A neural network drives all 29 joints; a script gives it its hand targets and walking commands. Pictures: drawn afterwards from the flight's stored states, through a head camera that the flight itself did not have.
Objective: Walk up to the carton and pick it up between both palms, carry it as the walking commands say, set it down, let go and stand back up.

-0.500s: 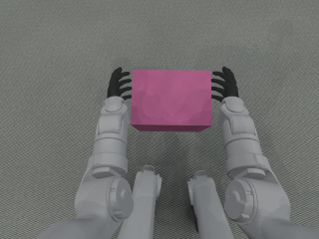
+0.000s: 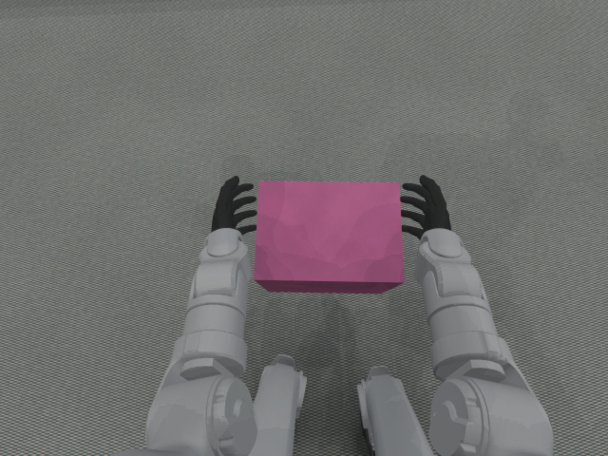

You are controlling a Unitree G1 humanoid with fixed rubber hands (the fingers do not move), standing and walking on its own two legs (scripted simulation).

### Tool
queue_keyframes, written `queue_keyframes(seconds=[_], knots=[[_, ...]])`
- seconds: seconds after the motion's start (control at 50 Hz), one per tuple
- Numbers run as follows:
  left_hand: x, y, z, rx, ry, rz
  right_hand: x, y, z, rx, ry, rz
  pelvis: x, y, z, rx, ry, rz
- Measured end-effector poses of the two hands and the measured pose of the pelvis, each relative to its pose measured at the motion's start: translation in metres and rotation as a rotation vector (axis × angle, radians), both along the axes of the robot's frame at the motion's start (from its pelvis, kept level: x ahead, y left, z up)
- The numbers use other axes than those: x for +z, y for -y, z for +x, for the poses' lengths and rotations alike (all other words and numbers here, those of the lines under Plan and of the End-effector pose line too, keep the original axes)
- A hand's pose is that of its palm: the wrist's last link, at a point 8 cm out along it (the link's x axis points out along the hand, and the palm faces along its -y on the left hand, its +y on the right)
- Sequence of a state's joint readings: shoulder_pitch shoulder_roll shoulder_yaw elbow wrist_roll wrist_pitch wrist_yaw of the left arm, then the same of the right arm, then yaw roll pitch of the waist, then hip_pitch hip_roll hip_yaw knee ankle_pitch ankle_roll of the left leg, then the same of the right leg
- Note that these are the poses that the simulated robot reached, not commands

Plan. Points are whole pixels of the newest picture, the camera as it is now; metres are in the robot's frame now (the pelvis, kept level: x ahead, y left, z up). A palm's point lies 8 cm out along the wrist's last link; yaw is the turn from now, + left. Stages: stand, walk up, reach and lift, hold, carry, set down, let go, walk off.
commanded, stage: reach and lift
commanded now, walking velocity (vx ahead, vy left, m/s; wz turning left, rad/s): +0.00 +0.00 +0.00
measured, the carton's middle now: (326, 243) +0.42 +0.03 -0.13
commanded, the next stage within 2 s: none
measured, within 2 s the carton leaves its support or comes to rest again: neither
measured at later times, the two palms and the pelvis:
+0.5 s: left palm (213, 226) +0.37 +0.16 +0.03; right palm (458, 223) +0.39 -0.12 +0.03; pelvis +0.02 +0.00 +0.07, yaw +0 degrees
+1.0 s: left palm (190, 212) +0.36 +0.16 +0.11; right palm (488, 210) +0.38 -0.12 +0.11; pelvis +0.04 +0.00 +0.12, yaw +0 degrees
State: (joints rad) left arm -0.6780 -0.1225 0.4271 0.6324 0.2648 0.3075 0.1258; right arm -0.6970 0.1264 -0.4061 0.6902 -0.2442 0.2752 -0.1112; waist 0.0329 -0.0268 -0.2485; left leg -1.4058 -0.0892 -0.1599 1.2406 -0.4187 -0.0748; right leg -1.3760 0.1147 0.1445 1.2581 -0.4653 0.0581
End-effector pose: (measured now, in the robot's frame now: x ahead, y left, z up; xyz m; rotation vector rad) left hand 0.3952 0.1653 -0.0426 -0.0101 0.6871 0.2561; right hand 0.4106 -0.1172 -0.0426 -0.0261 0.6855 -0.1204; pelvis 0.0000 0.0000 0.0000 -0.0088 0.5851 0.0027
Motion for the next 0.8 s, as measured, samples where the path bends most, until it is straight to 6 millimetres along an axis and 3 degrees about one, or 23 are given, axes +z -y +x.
queue_keyframes(seconds=[0.8], knots=[[0.117,0.004,-0.033,-0.017,-0.005,-0.022,0.119,0.006,-0.028,0.011,-0.004,0.002,0.103,-0.002,0.032,0.002,0.262,0.003]])
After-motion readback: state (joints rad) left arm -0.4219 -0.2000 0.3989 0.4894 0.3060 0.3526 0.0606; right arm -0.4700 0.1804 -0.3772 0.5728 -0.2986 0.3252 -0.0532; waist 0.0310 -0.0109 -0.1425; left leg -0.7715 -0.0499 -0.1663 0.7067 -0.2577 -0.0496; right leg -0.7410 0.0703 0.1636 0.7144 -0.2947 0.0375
